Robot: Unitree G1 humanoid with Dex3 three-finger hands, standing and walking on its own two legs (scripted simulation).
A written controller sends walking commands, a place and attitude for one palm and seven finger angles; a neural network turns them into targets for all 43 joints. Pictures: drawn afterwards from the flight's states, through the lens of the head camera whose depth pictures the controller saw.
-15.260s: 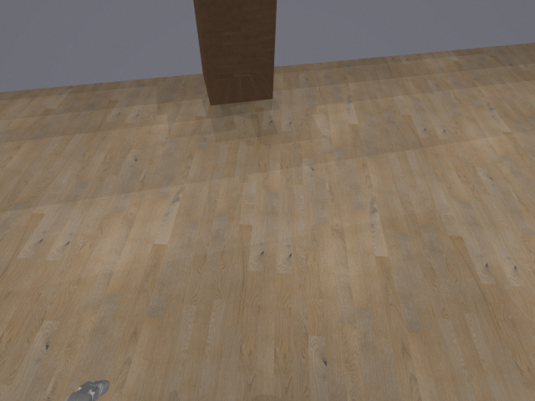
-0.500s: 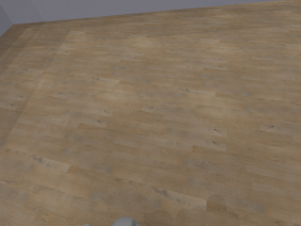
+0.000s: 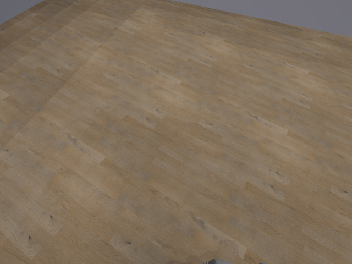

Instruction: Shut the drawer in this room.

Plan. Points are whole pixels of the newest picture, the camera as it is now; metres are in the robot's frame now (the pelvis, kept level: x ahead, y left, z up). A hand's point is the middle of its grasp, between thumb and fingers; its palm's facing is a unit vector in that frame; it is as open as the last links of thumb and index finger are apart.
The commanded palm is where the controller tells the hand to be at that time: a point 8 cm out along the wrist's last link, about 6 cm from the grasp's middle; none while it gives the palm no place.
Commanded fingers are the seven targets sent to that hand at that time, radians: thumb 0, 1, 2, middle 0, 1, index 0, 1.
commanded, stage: turn or walk to find it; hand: left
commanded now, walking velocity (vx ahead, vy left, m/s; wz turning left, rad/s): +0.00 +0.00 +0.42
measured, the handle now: out of the picture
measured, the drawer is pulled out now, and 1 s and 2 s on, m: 0.26 0.26 0.26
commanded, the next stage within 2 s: stand and wait in 1.66 s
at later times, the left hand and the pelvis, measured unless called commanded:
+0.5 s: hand out of the picture +0.05 +0.15 -0.14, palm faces +0.20 -0.94 -0.28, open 7.4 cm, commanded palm none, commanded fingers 0.00 0.90 0.90 -0.20 -0.30 -0.20 -0.30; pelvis -0.02 -0.06 +0.00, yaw +12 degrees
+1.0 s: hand out of the picture -0.12 +0.19 -0.19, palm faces +0.48 -0.85 -0.23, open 7.4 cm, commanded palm none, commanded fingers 0.00 0.90 0.90 -0.20 -0.30 -0.20 -0.30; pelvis -0.03 -0.01 -0.01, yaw +25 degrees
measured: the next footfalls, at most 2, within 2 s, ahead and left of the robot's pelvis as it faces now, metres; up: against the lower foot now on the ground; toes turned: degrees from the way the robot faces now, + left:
right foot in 0.36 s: +0.03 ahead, -0.15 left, +0.00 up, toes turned +6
left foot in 0.88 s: -0.05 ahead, +0.08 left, +0.00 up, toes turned +28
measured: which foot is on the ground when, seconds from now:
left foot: down 0.00-0.38, up 0.40-0.86, down 0.88-1.00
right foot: up 0.00-0.34, down 0.36-0.88, up 0.90-1.00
